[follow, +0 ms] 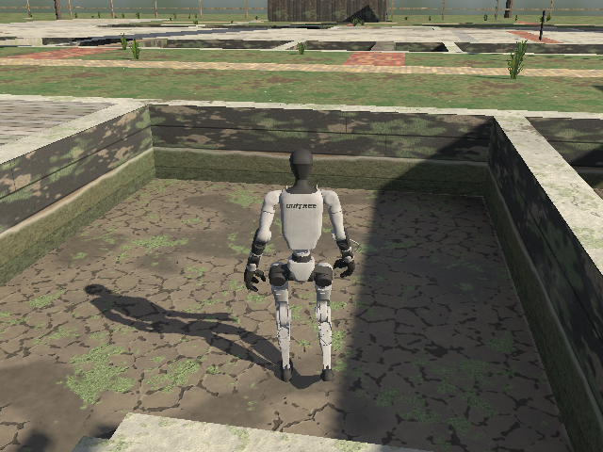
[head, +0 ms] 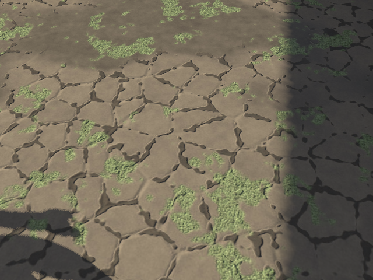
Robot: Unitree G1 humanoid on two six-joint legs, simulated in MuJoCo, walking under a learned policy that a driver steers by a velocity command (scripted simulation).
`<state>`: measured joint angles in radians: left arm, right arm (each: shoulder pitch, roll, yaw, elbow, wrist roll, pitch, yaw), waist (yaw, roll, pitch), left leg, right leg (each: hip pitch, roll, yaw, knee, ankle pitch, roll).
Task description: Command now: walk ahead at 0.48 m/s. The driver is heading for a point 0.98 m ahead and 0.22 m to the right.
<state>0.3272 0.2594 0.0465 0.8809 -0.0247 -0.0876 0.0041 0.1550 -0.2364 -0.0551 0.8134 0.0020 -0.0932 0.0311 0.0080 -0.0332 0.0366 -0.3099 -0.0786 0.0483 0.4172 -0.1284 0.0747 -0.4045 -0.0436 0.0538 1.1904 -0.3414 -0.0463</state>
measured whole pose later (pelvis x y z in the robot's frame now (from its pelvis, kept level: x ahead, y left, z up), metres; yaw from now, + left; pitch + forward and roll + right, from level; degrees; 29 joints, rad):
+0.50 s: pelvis +0.27 -0.08 +0.00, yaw +0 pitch +2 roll +1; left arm 0.18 0.26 0.03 0.79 0.00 -0.09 -0.03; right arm 0.31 -0.30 -0.04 0.91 0.02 -0.09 0.01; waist -0.02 0.03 0.03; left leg -0.39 0.02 -0.03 1.14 -0.37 0.04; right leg -0.35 0.02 -0.04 0.48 -0.16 -0.06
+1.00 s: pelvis +0.53 -0.03 -0.01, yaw +0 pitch +2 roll -1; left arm 0.39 0.28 0.04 0.95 -0.02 -0.06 0.00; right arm 0.03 -0.26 -0.04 0.77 0.00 -0.10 0.03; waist 0.05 -0.01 0.04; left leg -0.45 0.00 0.05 0.55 -0.13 0.05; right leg -0.16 0.01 0.04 0.89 -0.48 -0.02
